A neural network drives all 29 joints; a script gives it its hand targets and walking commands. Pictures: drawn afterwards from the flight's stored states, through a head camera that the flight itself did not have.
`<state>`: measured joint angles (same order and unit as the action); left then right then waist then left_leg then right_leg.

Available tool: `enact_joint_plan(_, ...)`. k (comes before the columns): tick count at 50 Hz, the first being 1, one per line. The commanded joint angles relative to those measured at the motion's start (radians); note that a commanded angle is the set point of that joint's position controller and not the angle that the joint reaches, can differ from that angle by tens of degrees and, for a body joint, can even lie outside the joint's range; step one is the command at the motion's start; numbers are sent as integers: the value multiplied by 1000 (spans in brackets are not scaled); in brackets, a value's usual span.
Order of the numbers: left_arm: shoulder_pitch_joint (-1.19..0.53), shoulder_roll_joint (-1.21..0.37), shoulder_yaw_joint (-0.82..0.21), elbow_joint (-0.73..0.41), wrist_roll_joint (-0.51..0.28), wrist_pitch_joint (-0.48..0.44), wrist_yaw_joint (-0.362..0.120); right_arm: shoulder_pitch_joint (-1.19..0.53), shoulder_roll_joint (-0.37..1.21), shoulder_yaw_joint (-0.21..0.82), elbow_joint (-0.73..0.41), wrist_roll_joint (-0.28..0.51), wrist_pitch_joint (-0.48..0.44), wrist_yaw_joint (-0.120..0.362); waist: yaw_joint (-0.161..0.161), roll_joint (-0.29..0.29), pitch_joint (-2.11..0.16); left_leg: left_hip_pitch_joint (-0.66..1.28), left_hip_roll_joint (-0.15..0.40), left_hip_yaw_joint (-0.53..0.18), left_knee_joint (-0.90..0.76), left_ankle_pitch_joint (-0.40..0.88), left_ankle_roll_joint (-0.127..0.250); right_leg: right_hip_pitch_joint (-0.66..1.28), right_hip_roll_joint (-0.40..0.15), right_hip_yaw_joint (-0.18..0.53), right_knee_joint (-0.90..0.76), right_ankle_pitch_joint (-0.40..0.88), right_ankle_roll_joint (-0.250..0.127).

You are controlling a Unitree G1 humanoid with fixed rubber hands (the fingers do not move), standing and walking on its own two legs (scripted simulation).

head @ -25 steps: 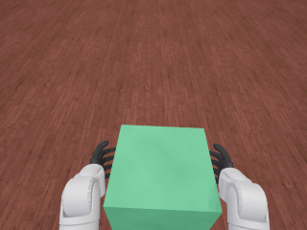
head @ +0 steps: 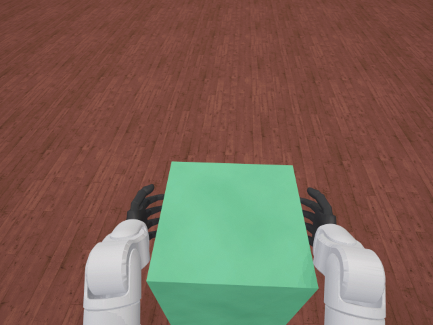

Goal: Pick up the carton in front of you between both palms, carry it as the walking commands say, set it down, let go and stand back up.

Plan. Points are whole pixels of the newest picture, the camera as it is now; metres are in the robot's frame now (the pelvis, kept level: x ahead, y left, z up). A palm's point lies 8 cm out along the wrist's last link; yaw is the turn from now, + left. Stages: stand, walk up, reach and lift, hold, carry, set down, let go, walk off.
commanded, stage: carry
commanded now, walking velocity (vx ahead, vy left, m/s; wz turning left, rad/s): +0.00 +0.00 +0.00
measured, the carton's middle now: (228, 249) +0.27 +0.00 +0.01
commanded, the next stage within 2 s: hold in 1.36 s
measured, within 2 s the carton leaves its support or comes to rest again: neither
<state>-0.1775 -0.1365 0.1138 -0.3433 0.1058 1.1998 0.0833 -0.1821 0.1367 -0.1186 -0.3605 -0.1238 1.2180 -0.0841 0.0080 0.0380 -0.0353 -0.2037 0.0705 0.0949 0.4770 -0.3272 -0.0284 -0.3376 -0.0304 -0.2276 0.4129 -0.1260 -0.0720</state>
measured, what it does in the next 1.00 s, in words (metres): stands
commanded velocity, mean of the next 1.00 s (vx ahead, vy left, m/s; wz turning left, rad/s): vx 0.00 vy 0.00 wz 0.00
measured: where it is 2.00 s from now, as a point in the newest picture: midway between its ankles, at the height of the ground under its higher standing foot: outside the picture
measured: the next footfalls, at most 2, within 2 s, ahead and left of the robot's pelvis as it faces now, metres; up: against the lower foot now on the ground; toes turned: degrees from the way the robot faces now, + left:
none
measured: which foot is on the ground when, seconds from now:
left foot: down 0.00-1.00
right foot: down 0.00-1.00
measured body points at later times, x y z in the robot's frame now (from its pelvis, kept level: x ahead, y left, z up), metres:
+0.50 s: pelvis +0.06 +0.02 -0.01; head +0.04 +0.02 +0.44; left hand +0.33 +0.18 +0.06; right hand +0.33 -0.13 +0.06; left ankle -0.04 +0.13 -0.74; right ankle +0.06 -0.08 -0.74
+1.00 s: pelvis +0.02 +0.03 +0.00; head -0.01 +0.03 +0.45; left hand +0.31 +0.18 +0.03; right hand +0.32 -0.12 +0.03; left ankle -0.04 +0.13 -0.74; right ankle +0.06 -0.08 -0.74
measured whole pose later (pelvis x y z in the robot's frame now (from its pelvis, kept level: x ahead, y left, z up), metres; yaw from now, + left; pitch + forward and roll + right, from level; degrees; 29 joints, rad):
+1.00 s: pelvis +0.02 +0.03 +0.00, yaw +0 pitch +2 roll +0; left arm -0.22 -0.14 0.18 0.19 0.25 0.75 0.00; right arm -0.22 0.14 -0.18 0.19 -0.25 0.75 -0.01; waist 0.00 0.01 -0.11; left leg -0.17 0.05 0.15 0.50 -0.36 0.00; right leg -0.33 -0.08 -0.19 0.51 -0.20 -0.01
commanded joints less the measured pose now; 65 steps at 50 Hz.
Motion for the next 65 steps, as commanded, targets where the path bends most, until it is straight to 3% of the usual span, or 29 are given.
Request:
enact_joint_plan(1,-412,-916,-702,-55,-393,6,-268,-429,915,743,-59,408,-4,249,-6,-88,-376,43,72,-28,-110,162,-10,303,-174,131,-31,194,22)
enact_joint_plan(2,-409,-910,-701,-39,-391,10,-268,-432,904,738,-47,403,1,250,-3,-62,-346,32,97,-42,-77,232,-6,282,-157,131,-4,262,31)
enact_joint_plan(5,-378,-883,-694,12,-377,23,-264,-387,882,718,19,397,13,257,-4,-38,-318,26,101,-34,-25,408,1,262,-157,133,88,477,33)
enact_joint_plan(7,-376,-880,-693,32,-369,25,-261,-375,878,707,50,394,13,261,-5,-18,-323,36,98,-33,6,534,1,241,-149,128,130,539,33)
enact_joint_plan(10,-414,-898,-703,26,-377,20,-260,-402,894,704,54,400,7,265,-6,-6,-324,49,98,-30,24,624,0,212,-137,120,154,525,41)
enact_joint_plan(16,-422,-918,-721,10,-386,5,-258,-403,913,713,41,401,-11,263,-8,-2,-339,80,101,-24,40,670,8,193,-130,118,173,452,47)
enact_joint_plan(30,-373,-866,-700,108,-297,-151,-267,-364,867,707,126,316,-166,267,-10,-27,-284,50,98,-22,-5,464,23,191,-144,130,128,329,49)
enact_joint_plan(41,-379,-773,-535,298,-154,-337,-258,-369,783,544,317,174,-353,257,-5,-30,-227,-2,89,-30,-61,255,37,162,-145,140,65,173,51)
enact_joint_plan(51,-505,-843,-399,534,-56,-544,-280,-487,849,406,549,70,-557,275,-5,-35,-246,-22,84,-41,-82,155,48,166,-143,149,39,106,53)
enact_joint_plan(59,-468,-892,-475,479,-96,-524,-285,-458,897,487,496,114,-539,283,-6,-37,-292,-10,86,-38,-52,212,45,180,-148,148,58,169,52)
enact_joint_plan(65,-451,-868,-470,458,-96,-496,-283,-442,873,481,475,116,-511,281,-6,-35,-273,-25,87,-39,-53,205,45,165,-148,148,57,161,55)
